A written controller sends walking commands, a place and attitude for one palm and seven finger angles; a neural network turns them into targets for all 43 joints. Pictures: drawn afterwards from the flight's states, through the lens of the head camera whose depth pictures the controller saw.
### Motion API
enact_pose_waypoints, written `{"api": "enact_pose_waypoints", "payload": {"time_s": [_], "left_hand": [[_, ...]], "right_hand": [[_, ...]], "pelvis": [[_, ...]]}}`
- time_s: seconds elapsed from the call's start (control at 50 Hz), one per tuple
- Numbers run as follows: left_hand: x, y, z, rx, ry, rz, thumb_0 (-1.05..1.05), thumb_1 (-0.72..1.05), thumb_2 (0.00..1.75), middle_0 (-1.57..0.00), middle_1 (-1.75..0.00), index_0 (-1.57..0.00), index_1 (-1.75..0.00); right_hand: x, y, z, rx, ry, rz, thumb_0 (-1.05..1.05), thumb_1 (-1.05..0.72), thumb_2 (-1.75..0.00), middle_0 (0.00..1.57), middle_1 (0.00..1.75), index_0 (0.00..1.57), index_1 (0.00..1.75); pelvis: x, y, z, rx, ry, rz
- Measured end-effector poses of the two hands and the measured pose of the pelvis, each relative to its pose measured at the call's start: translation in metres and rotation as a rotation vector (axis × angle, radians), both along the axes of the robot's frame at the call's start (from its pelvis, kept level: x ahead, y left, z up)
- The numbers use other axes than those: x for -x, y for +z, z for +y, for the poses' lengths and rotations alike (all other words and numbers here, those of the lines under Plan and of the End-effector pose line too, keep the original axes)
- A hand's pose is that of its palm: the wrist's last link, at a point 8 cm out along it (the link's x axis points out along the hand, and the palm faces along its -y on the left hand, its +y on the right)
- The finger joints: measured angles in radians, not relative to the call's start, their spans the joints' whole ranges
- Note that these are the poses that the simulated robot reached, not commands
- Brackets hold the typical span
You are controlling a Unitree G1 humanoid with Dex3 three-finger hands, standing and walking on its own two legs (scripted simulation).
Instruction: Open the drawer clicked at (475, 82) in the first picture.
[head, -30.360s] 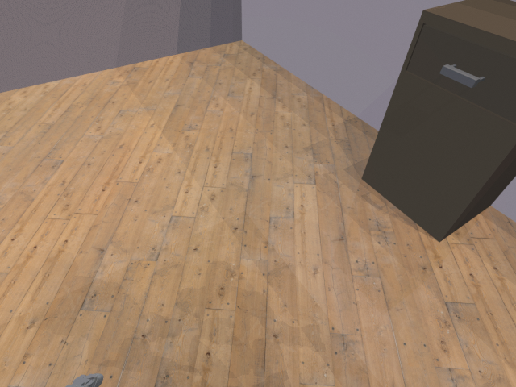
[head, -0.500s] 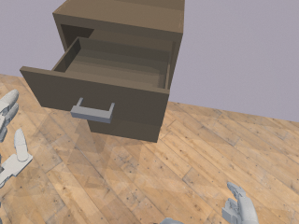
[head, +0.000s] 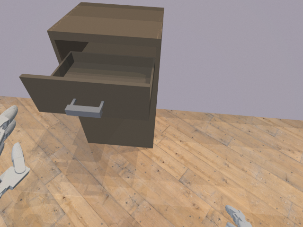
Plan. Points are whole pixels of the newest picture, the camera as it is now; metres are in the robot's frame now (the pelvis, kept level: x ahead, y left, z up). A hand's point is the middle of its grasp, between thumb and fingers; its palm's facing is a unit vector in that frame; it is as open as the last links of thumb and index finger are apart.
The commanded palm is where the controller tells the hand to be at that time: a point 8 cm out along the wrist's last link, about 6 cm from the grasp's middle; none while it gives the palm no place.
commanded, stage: stop stepping back and stand still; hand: left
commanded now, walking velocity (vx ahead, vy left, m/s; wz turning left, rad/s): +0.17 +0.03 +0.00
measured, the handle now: (86, 106) +0.53 +0.26 -0.01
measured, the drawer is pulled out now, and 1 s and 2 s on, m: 0.30 0.30 0.30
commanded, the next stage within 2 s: let the arm hang, fingers relaxed in 1.24 s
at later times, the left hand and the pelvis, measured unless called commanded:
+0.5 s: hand (33, 166) +0.19 +0.22 +0.17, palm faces +0.35 -0.82 -0.45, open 7.5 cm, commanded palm +0.13 +0.27 +0.18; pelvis +0.01 -0.01 +0.01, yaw +1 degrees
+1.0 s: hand (3, 165) +0.20 +0.28 +0.16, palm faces +0.35 -0.84 -0.42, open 7.5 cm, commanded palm +0.14 +0.32 +0.18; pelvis +0.01 +0.04 +0.01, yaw +0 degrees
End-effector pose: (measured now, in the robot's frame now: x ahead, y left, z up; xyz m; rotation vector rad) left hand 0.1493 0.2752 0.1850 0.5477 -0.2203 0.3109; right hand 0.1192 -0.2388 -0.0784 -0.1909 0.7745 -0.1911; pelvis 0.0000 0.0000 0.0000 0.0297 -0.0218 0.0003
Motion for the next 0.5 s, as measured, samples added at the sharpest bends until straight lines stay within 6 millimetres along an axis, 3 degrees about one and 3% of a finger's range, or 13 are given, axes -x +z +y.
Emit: {"api": "enact_pose_waypoints", "payload": {"time_s": [0.12, 0.2, 0.36, 0.5], "left_hand": [[0.010, 0.006, -0.023, -0.022, -0.006, -0.035, 0.02, 0.88, 0.90, -0.21, -0.30, -0.21, -0.30], [0.013, 0.004, -0.028, 0.034, 0.015, -0.022, 0.02, 0.88, 0.90, -0.22, -0.30, -0.21, -0.30], [0.007, 0.002, -0.027, 0.041, 0.031, 0.038, 0.02, 0.88, 0.90, -0.22, -0.30, -0.21, -0.30], [-0.005, 0.003, -0.013, 0.032, 0.015, 0.012, 0.02, 0.88, 0.90, -0.22, -0.30, -0.21, -0.30]], "right_hand": [[-0.006, -0.014, -0.012, -0.032, 0.038, 0.014, 0.02, -0.90, -0.90, 0.20, 0.30, 0.21, 0.30], [-0.009, -0.006, -0.022, -0.031, 0.035, 0.036, 0.02, -0.90, -0.90, 0.21, 0.30, 0.21, 0.30], [-0.028, 0.016, -0.034, 0.019, 0.029, 0.002, 0.02, -0.91, -0.90, 0.20, 0.30, 0.21, 0.30], [-0.053, 0.018, -0.020, 0.036, 0.053, -0.024, 0.02, -0.91, -0.90, 0.20, 0.30, 0.20, 0.30]], "pelvis": [[0.007, -0.005, -0.017, 0.021, 0.017, -0.017], [0.006, 0.005, -0.022, 0.004, 0.019, 0.000], [-0.002, 0.016, -0.024, -0.014, 0.021, 0.033], [-0.009, 0.010, -0.010, 0.027, 0.025, 0.014]]}}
